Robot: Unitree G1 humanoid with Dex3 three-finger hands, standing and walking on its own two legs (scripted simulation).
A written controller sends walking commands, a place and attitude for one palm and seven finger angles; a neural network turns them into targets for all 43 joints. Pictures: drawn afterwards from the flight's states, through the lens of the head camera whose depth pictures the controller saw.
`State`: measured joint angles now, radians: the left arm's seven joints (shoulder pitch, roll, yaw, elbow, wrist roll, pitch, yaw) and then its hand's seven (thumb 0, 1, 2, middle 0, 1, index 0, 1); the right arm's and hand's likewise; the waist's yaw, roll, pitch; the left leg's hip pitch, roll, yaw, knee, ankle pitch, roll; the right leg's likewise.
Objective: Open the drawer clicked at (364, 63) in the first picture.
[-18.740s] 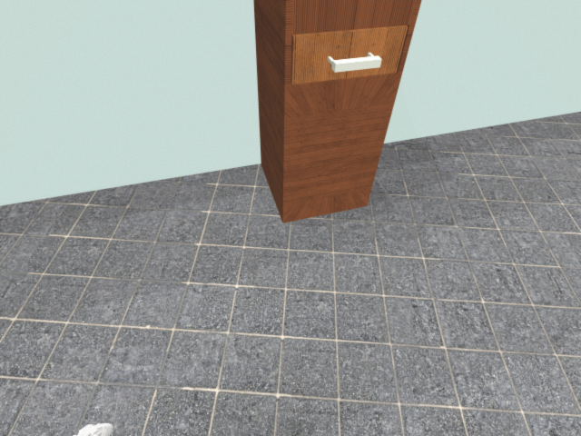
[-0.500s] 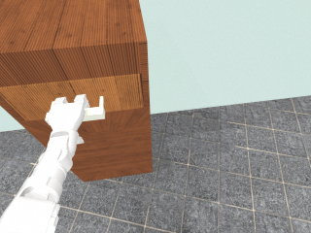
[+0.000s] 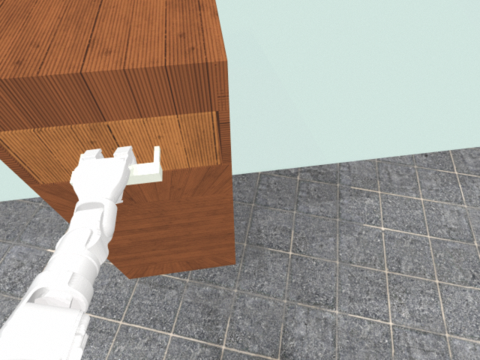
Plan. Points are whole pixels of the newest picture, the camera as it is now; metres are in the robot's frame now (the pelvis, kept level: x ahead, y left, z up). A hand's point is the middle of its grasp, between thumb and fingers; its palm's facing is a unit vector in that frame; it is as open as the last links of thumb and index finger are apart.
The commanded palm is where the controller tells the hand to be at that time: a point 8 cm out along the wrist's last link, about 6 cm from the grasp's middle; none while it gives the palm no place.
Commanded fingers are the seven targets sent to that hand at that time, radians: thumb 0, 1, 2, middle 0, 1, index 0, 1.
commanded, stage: pull the drawer open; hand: left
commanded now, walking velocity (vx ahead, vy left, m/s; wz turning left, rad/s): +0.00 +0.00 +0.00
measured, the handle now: (119, 165) +0.46 +0.24 +0.02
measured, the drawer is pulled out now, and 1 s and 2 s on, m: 0.00 0.05 0.24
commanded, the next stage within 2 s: none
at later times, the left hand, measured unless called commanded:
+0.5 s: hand (113, 207) +0.38 +0.24 +0.00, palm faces +0.00 -0.07 -1.00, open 5.9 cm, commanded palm +0.33 +0.23 +0.06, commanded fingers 0.00 0.90 0.90 -0.40 -1.35 -0.40 -1.35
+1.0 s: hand (112, 218) +0.36 +0.24 +0.00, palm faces -0.04 -0.06 -1.00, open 5.9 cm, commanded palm +0.33 +0.23 +0.06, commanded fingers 0.00 0.90 0.90 -0.40 -1.35 -0.40 -1.35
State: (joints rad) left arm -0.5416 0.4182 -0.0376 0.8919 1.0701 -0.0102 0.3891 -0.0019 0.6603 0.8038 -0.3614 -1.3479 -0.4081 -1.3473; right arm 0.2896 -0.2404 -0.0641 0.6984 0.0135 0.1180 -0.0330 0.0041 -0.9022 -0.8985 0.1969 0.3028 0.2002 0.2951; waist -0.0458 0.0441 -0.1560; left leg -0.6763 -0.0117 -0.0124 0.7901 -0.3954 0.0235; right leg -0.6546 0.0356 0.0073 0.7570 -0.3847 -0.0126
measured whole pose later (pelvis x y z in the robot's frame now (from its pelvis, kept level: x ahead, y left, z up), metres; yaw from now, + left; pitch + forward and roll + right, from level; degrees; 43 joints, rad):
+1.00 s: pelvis +0.02 +0.00 +0.01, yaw +1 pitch +12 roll -1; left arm -0.23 0.35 -0.10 0.50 1.04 0.10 0.32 0.01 0.65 0.78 -0.34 -1.35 -0.41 -1.35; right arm 0.18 -0.22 -0.03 0.65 0.00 0.11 -0.04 0.01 -0.90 -0.90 0.20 0.30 0.20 0.30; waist 0.01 0.05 -0.14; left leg -0.55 -0.02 -0.02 0.75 -0.41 0.02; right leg -0.53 0.02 -0.01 0.73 -0.41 -0.02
